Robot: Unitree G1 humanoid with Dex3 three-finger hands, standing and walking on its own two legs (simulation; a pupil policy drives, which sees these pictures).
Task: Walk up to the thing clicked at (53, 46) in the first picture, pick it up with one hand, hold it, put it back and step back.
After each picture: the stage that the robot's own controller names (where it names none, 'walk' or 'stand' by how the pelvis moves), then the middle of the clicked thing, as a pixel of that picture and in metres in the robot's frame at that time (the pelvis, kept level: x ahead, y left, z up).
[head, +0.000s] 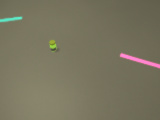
stand; (53, 45) +1.29 +0.34 -0.72
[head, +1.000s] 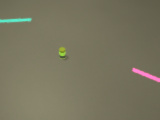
walk; (62, 53) +1.18 +0.16 -0.71
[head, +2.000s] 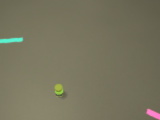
walk; (59, 90) +0.68 +0.18 -0.71
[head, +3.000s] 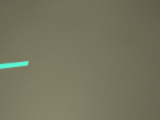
walk; out of the picture +0.37 +0.24 -0.70
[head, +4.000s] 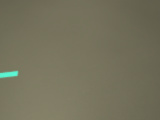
stand; out of the picture +0.31 +0.22 -0.72
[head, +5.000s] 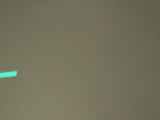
stand; out of the picture +0.29 +0.22 -0.73
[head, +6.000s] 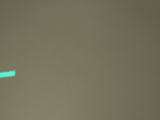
stand; out of the picture +0.29 +0.23 -0.72
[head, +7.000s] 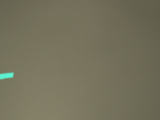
stand; out of the picture +0.28 +0.23 -0.73
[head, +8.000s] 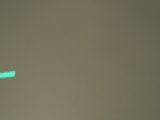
stand; out of the picture +0.29 +0.22 -0.73
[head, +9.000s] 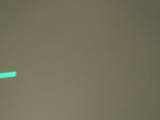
stand; out of the picture +0.28 +0.22 -0.73
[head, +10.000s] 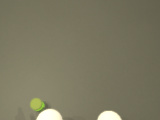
go down; (37, 105) +0.33 +0.24 -0.54
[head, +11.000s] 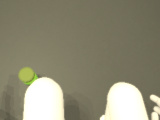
go down; (29, 77) +0.37 +0.27 -0.32
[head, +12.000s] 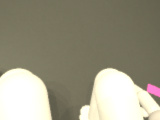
close in; out of the picture +0.33 +0.31 -0.23
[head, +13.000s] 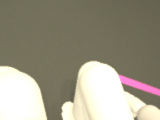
close; out of the picture +0.33 +0.31 -0.21
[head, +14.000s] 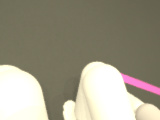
lift; out of the picture +0.32 +0.31 -0.21
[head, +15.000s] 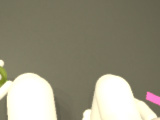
lift; out of the picture +0.30 +0.28 -0.11
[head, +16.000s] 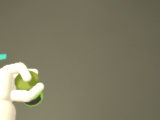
lift; (30, 89) +0.32 +0.18 +0.02
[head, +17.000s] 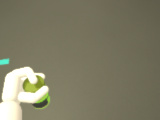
hold; (37, 92) +0.32 +0.17 -0.02
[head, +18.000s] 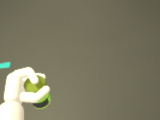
hold; (38, 92) +0.32 +0.17 -0.01
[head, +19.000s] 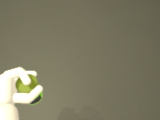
crouch; (30, 90) +0.33 +0.19 -0.07
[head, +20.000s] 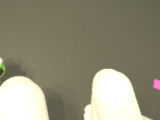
lower; out of the picture +0.38 +0.27 -0.15
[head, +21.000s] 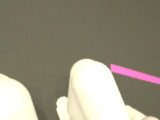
lower; out of the picture +0.37 +0.31 -0.21
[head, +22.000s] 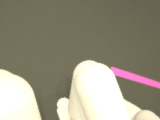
lower; out of the picture +0.36 +0.31 -0.21
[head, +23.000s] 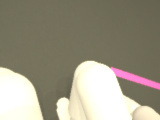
lower; out of the picture +0.35 +0.31 -0.22
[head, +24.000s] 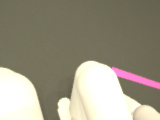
lower; out of the picture +0.35 +0.31 -0.21
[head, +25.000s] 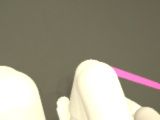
open; out of the picture +0.34 +0.29 -0.22
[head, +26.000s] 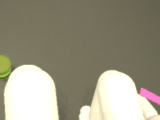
stand; (1, 68) +0.36 +0.27 -0.25
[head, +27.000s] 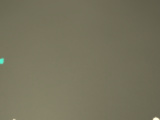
stand; out of the picture +0.31 +0.20 -0.63
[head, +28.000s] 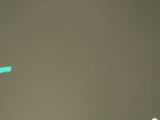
stand; out of the picture +0.32 +0.21 -0.66
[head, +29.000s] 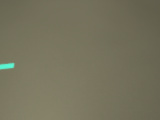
stand; out of the picture +0.33 +0.21 -0.68
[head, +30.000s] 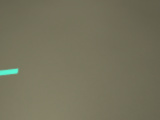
walk; out of the picture +0.35 +0.20 -0.72
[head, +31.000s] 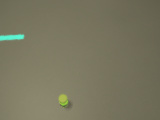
walk; (63, 100) +0.49 +0.16 -0.71
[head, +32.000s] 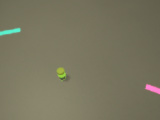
walk; (61, 73) +0.76 +0.26 -0.70
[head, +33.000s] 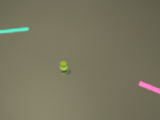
stand; (63, 67) +0.96 +0.20 -0.71
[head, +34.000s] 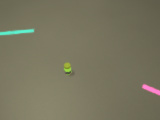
stand; (67, 68) +0.97 +0.18 -0.72
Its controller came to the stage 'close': yes
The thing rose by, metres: 0.70
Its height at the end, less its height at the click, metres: +0.00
